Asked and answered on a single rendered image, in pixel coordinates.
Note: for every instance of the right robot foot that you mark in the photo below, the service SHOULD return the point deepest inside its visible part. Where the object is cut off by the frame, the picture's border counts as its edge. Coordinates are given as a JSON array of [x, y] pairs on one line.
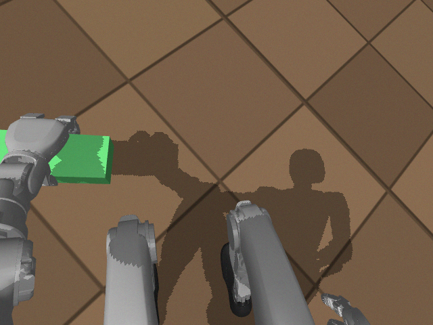
[[238, 308]]

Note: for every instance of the carton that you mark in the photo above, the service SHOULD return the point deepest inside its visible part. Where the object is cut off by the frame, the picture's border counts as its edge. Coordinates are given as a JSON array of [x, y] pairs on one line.
[[83, 159]]

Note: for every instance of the left robot arm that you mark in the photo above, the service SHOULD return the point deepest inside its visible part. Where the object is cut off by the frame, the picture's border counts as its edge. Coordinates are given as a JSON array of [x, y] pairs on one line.
[[21, 176]]

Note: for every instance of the right robot hand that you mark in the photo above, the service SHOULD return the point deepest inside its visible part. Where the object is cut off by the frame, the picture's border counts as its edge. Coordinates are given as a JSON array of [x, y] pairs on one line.
[[350, 315]]

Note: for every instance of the left robot hand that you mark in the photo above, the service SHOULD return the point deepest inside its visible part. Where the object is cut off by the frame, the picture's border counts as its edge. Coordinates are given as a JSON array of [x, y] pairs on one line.
[[41, 136]]

